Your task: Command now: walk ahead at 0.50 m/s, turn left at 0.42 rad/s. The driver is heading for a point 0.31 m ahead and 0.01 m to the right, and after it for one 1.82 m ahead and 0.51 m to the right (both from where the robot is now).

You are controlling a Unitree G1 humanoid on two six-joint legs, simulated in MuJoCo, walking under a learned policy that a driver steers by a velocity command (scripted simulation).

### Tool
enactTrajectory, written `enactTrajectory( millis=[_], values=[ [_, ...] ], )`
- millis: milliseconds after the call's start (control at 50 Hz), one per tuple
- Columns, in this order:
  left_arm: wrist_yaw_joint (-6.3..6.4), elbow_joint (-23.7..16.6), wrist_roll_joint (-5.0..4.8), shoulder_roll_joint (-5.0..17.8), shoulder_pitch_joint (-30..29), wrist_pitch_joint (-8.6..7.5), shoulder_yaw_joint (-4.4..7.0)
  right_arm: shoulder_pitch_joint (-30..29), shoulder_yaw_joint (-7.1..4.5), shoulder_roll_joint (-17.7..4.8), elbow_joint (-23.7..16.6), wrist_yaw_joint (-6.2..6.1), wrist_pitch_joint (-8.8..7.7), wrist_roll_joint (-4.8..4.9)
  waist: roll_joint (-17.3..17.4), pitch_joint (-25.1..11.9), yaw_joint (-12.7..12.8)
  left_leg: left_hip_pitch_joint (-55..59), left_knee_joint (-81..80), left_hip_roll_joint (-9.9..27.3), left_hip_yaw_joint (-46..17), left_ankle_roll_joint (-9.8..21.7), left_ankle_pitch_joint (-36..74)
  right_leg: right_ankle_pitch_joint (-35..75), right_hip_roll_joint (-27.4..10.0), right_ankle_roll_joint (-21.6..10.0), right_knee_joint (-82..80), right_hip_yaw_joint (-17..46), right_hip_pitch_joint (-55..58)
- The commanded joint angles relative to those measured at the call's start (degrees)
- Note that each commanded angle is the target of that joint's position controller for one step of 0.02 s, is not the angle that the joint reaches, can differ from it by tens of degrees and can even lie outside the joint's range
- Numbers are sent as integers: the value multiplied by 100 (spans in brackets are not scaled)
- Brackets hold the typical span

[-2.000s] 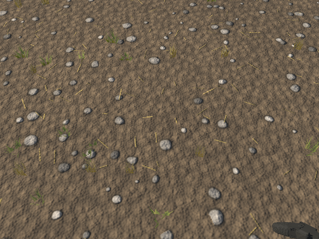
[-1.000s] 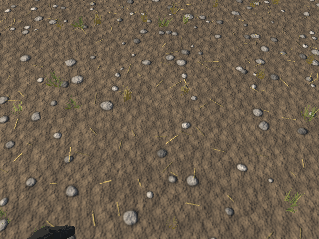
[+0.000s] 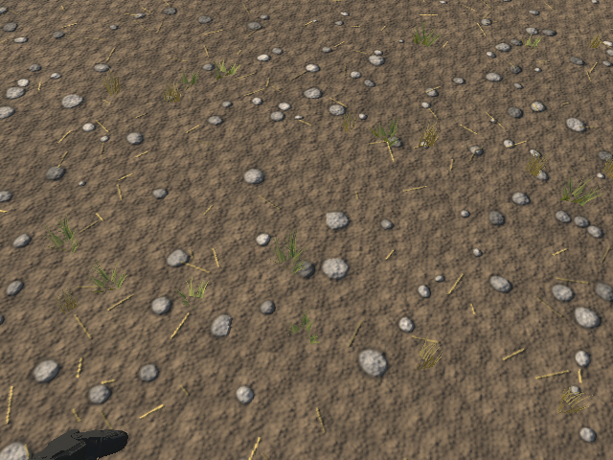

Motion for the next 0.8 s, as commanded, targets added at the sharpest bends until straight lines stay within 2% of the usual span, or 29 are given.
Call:
enactTrajectory(
  millis=[20, 80, 120, 140, 160, 180, 200, 220, 240, 260, 280, 300, 340, 380, 420, 460, 520, 560, 580, 600, 620, 640, 660, 680, 700, 720, 740, 760, 800],
  values=[
    [-83, -452, -53, 342, -557, -123, 41, 199, -235, -909, -211, -46, -68, 23, 753, -91, -107, -403, -492, 1310, -826, 757, 777, 634, 273, -49, -563, -257, 765],
    [-153, -502, -47, 521, -577, -191, 90, 333, -228, -895, -108, -63, -28, 0, 837, -31, -68, 273, -78, 1617, -1168, 684, 1010, 56, 275, -285, -857, -212, 663],
    [-157, -415, -52, 632, -195, -223, 140, 232, -243, -946, -98, -66, 20, -25, 1000, -99, 158, 564, 287, 1690, -1185, 579, 1851, -426, 366, -501, -993, -406, 1007],
    [-136, -242, -25, 774, 337, -234, 221, 160, -212, -873, -127, -62, 37, -37, 953, -398, 416, 612, 893, 1451, -956, 458, 2796, -407, 489, -680, -1139, -567, 1706],
    [-119, -89, 34, 994, 1140, -243, 291, 129, -127, -706, -206, -58, 40, -88, 719, -1126, 759, 192, 2105, 1160, -633, 284, 2800, -173, 20, -1018, -887, -106, 3006],
    [-119, 32, 84, 1481, 1898, -213, 417, 815, -20, -396, -261, -54, -29, -73, -557, -2052, 685, -1595, 4151, 411, -113, -166, 1129, -551, -1108, -1915, -902, 1959, 5154],
    [-202, 243, -99, 1316, 2178, -153, 395, 988, 27, -398, -255, -36, -108, -22, -1599, -2142, 692, -3039, 5284, 38, -30, -397, -1891, -2001, -1648, -2394, -1938, 3989, 5792],
    [-209, 146, -218, 900, 1864, -123, 267, 359, -66, -863, -350, -16, -164, 53, -855, -1272, 809, -3695, 5669, 443, -222, -332, -1681, -2868, -1509, -2113, -2109, 3765, 5277],
    [-183, 31, -145, 725, 1522, -63, 207, -270, -64, -901, -493, -5, -215, 38, -301, -707, 823, -3731, 5529, 666, -59, -293, -1210, -2651, -1243, -1892, -2162, 3020, 4522],
    [-176, -10, -77, 663, 1313, -24, 168, -601, -57, -825, -596, -1, -263, -56, 11, -267, 712, -3657, 5145, 817, 61, -299, -912, -2031, -1014, -1840, -2270, 2513, 3806],
    [-155, -44, -42, 582, 1213, -18, 135, -628, -79, -777, -626, -2, -287, -146, 0, -202, 561, -3378, 4693, 979, 51, -321, -657, -1476, -823, -1779, -2341, 2203, 3428],
    [-134, -56, -23, 553, 1188, -6, 115, -558, -73, -684, -636, 6, -295, -175, -134, -248, 452, -3095, 4387, 1020, 91, -368, -546, -1068, -645, -1753, -2416, 1980, 3223],
    [-81, -34, -80, 606, 1272, 7, 136, -520, -38, -524, -665, 5, -279, -183, -300, -334, 373, -2870, 3768, 1003, 233, -503, -542, -498, -516, -1816, -2497, 1648, 3008],
    [-3, 3, -128, 797, 1383, 27, 203, -865, 24, -391, -777, -9, -264, -181, -259, -273, 433, -2726, 2977, 932, 345, -647, -150, -188, -436, -1822, -2566, 1361, 2743],
    [60, 35, -148, 908, 1474, 80, 249, -1294, 67, -312, -864, 2, -279, -168, -221, -150, 550, -2421, 2167, 781, 380, -737, 603, 218, -264, -1676, -2498, 1099, 2465],
    [114, 110, -162, 962, 1691, 183, 284, -1601, 67, -325, -931, 24, -304, -151, -275, -203, 651, -2034, 1614, 519, 424, -791, 1219, 996, -115, -1505, -2203, 922, 2375],
    [185, 170, -209, 894, 1969, 354, 292, -1831, 20, -415, -1004, 66, -304, -112, -338, -371, 691, -1685, 1121, 284, 292, -751, 1401, 999, -100, -1286, -1670, 1202, 2601],
    [235, 62, -199, 877, 1806, 424, 308, -1690, -47, -556, -984, 74, -317, -115, -434, -438, 522, -1383, 792, 282, 156, -630, 1289, 782, -105, -1131, -1266, 1557, 2751],
    [253, -43, -201, 841, 1585, 443, 305, -1439, -79, -606, -924, 67, -340, -136, -436, -516, 315, -983, 466, 360, 174, -526, 1582, 660, 5, -990, -942, 1596, 2687],
    [248, -155, -171, 676, 1506, 432, 266, -1123, -134, -773, -874, 28, -361, -202, -291, -777, 162, -256, 233, 707, 72, -328, 2168, 434, 285, -775, -328, 1472, 2464],
    [237, -344, -50, 351, 1530, 403, 161, -525, -209, -1154, -861, -48, -336, -313, 532, -1527, -8, 1123, 593, 1895, -832, 95, 3946, -1216, 666, -510, 1161, 995, 1713],
    [208, -267, -54, 104, 2776, 375, 76, -480, -171, -1173, -895, -41, -209, -372, 1929, -2247, 498, 2272, 928, 3268, -2365, 1075, 5351, -4656, 1232, -267, 2527, 589, 580],
    [194, -130, -152, 694, 3037, 435, 163, -572, -172, -960, -862, -3, -92, -175, 1718, -2281, 498, 1967, 688, 3394, -2800, 1273, 3847, -4291, 719, -126, 3294, 426, 186],
    [227, -145, -196, 949, 2432, 538, 268, -787, -82, -602, -950, -24, -29, -140, 1107, -1602, 327, 1446, 507, 2886, -2068, 1028, 2929, -3811, 555, 31, 3586, 250, -78],
    [265, -211, -196, 956, 2063, 653, 304, -1067, -29, -501, -934, -32, 36, -157, 757, -1201, 354, 855, 337, 2543, -1497, 834, 2370, -3441, 423, 124, 3542, 107, -118],
    [298, -282, -163, 937, 1901, 763, 333, -1293, -7, -490, -927, -28, 78, -181, 786, -877, 425, 268, 167, 2346, -1142, 798, 2135, -3216, 305, 194, 3481, 61, -6],
    [292, -335, -150, 806, 1891, 838, 317, -1445, -35, -596, -887, -33, 103, -231, 909, -671, 521, -307, -47, 2159, -758, 785, 2028, -2985, 273, 231, 3390, -62, 312],
    [289, -380, -143, 659, 1907, 871, 293, -1511, -60, -645, -852, -40, 99, -270, 1014, -578, 565, -615, -206, 2024, -431, 787, 1939, -2797, 277, 236, 3186, -194, 541],
    [275, -495, -124, 485, 1777, 873, 253, -1505, -93, -681, -766, -65, 89, -264, 1082, -621, 539, -607, -313, 2050, -131, 892, 2049, -2575, 228, 235, 2704, -301, 645]
  ],
)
